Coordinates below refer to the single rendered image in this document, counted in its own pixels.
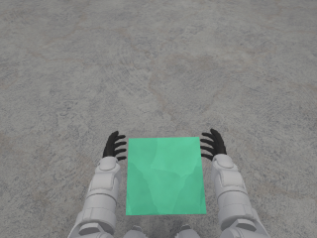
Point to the right robot hand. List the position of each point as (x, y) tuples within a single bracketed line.
[(218, 144)]

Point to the robot shin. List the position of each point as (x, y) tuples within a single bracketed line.
[(137, 228), (184, 227)]

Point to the right robot upper arm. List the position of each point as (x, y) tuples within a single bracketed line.
[(237, 232)]

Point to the carton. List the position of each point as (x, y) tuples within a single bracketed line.
[(165, 176)]

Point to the robot left forearm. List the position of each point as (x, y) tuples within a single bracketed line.
[(98, 212)]

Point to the robot left shin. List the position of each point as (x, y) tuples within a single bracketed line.
[(137, 228)]

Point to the left robot hand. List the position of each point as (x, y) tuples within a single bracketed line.
[(109, 150)]

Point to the robot right forearm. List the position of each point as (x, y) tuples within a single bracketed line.
[(235, 209)]

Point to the robot right shin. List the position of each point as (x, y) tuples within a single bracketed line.
[(184, 227)]

